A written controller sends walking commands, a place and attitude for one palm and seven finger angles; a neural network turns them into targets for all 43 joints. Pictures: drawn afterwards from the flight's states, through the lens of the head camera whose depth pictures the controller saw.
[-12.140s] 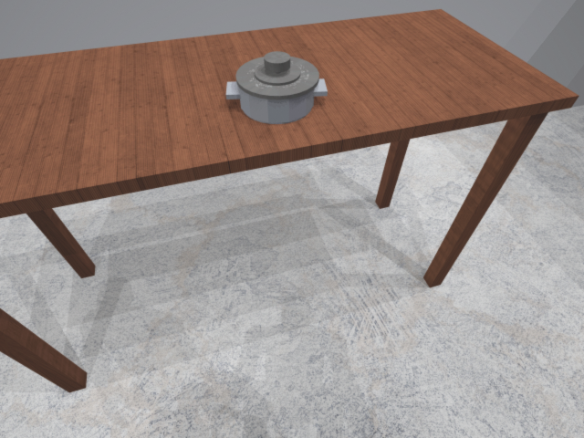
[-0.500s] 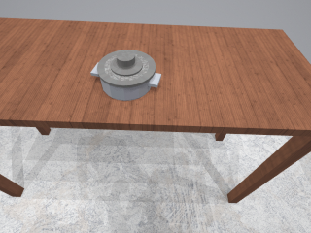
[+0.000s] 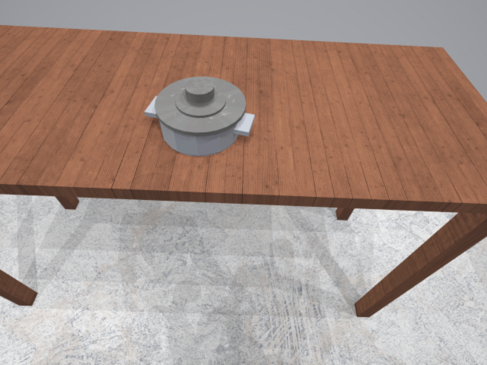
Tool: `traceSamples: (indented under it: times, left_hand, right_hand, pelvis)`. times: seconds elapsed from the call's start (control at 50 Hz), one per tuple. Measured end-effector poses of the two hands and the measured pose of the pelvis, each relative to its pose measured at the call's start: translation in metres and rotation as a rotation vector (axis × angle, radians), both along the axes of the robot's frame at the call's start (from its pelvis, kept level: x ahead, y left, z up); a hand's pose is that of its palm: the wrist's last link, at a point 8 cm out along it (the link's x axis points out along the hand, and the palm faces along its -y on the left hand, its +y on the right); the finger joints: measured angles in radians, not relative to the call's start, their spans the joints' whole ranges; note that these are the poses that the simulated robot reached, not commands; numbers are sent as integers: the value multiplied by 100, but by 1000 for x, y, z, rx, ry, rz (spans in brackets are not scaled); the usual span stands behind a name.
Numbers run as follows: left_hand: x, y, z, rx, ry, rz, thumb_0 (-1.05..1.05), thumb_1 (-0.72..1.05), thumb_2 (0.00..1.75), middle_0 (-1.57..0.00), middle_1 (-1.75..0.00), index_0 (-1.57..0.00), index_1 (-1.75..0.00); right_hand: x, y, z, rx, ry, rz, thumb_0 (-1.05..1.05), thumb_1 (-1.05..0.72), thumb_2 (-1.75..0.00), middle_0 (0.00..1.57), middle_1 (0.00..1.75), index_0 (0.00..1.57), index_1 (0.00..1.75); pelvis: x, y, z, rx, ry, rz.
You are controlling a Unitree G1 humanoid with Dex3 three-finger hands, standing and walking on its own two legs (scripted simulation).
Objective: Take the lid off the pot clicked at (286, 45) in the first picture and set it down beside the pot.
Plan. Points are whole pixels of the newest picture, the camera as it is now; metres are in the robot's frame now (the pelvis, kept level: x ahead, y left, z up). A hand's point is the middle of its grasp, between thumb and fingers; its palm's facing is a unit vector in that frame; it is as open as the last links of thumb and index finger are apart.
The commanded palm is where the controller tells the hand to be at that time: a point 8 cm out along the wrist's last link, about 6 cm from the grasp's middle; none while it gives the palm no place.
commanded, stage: lift the closed hand beside the body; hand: left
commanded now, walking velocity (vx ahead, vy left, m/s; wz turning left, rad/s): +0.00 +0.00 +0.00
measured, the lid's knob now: (199, 90) +0.53 +0.11 +0.16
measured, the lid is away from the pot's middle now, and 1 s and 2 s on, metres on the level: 0.00 0.00 0.00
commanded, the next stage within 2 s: raise the hand higher, near the body in 0.72 s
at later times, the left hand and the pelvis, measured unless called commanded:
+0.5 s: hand out of the picture +0.10 +0.19 +0.01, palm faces +0.31 -0.90 -0.31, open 4.5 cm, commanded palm +0.06 +0.23 +0.05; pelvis -0.03 -0.04 +0.00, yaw +4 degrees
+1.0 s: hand (69, 363) +0.11 +0.18 +0.13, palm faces +0.38 -0.79 -0.48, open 3.1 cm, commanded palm +0.05 +0.22 +0.16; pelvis -0.02 -0.06 +0.00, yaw +2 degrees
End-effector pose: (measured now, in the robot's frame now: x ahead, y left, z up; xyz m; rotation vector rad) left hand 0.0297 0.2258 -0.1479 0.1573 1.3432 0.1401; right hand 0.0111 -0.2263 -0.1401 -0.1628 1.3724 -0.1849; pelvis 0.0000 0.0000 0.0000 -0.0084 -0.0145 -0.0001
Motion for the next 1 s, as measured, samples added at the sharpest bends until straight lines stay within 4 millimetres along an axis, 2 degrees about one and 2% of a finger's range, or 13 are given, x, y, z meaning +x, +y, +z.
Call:
traceSamples:
  times: [0.12,0.14,0.18,0.24,0.3,0.34,0.42,0.48,0.52,0.62,0.74,0.88,1.0]
  left_hand:
    - [-4,0,-1,3,2,-1,0,91,90,-20,-30,-20,-30]
    - [3,2,4,7,-45,27,1,91,90,-20,-31,-20,-30]
    - [33,9,33,58,-266,56,1,91,90,-21,-32,-21,-31]
    - [75,16,91,152,-570,61,1,91,90,-26,-37,-26,-36]
    - [90,12,128,189,-745,38,1,91,90,-33,-45,-33,-44]
    - [84,5,138,181,-793,11,0,91,90,-39,-52,-39,-51]
    - [58,-2,157,182,-863,-1,0,90,90,-54,-68,-54,-67]
    - [40,2,178,246,-933,26,1,90,90,-67,-82,-67,-81]
    - [32,5,192,293,-978,49,1,90,90,-75,-91,-75,-90]
    - [23,0,216,351,-1062,70,1,90,90,-97,-114,-97,-114]
    - [27,-6,252,423,-1159,12,1,90,90,-117,-137,-117,-136]
    - [35,-6,292,523,-1231,-88,1,89,90,-127,-147,-127,-146]
    - [43,-6,304,548,-1252,-132,1,89,90,-129,-149,-129,-149]
  right_hand:
    - [-2,0,1,-1,-2,2,1,-92,-90,20,30,20,30]
    - [1,0,3,1,-34,11,1,-92,-90,20,30,20,30]
    - [14,-3,12,-9,-160,58,1,-93,-90,20,30,20,30]
    - [50,-6,22,10,-358,110,1,-92,-90,20,30,20,30]
    - [95,-7,36,46,-551,122,1,-92,-90,20,30,20,30]
    - [124,-7,52,64,-671,131,1,-91,-90,20,30,20,30]
    - [170,-4,95,60,-876,209,1,-91,-90,19,30,19,30]
    - [191,-2,119,48,-977,289,1,-91,-90,19,30,19,30]
    - [199,-2,127,47,-1011,330,1,-91,-90,19,30,19,30]
    - [197,-4,122,59,-996,367,1,-90,-90,20,30,20,30]
    - [168,-16,92,70,-881,324,1,-90,-90,20,30,20,30]
    - [137,-35,64,63,-765,239,1,-90,-90,20,30,20,30]
    - [134,-47,60,31,-744,207,1,-90,-90,20,30,20,30]
  pelvis:
    - [-2,1,0,-4,3,3]
    - [-2,1,0,-2,4,8]
    - [-1,0,1,4,8,18]
    - [1,0,2,6,-7,41]
    - [-2,-3,3,7,-16,42]
    - [-8,-8,2,8,-21,37]
    - [-20,-22,2,8,-36,40]
    - [-27,-32,2,5,-44,56]
    - [-30,-38,2,3,-47,68]
    - [-34,-51,2,0,-53,81]
    - [-32,-61,2,-1,-69,73]
    - [-27,-64,4,1,-77,54]
    - [-25,-63,5,1,-75,42]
